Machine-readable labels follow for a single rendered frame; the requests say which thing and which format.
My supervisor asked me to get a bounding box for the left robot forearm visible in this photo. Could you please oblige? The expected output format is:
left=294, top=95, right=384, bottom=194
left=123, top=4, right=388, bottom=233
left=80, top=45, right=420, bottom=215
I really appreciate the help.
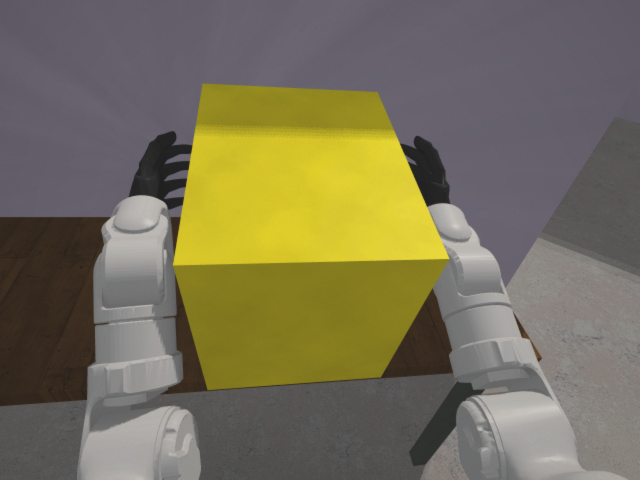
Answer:
left=77, top=195, right=183, bottom=480

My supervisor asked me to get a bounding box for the right robot upper arm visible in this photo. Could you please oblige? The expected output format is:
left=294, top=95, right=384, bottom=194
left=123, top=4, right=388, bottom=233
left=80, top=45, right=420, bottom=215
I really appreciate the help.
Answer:
left=456, top=389, right=628, bottom=480

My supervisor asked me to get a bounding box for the robot left hand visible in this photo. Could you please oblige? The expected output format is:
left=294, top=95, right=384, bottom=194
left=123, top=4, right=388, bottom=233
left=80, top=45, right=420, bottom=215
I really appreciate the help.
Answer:
left=128, top=131, right=192, bottom=210

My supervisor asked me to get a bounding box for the left robot upper arm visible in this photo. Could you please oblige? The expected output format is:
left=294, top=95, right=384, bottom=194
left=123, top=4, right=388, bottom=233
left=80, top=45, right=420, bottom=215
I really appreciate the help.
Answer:
left=79, top=406, right=201, bottom=480

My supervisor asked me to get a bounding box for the right robot forearm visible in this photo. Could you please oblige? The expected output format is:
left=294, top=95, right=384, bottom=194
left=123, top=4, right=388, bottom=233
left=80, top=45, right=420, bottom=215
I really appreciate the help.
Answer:
left=427, top=203, right=579, bottom=462

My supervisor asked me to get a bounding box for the robot right hand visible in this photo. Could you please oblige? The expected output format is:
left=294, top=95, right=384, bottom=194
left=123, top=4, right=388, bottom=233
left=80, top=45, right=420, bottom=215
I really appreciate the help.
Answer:
left=400, top=136, right=450, bottom=207

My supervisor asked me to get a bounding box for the carton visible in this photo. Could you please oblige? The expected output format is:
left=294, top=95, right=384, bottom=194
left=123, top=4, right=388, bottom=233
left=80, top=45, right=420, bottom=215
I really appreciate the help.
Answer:
left=173, top=84, right=449, bottom=390

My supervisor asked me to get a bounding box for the table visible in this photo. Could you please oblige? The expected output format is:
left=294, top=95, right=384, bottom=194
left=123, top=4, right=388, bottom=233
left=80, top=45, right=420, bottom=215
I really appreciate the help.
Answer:
left=0, top=217, right=542, bottom=466

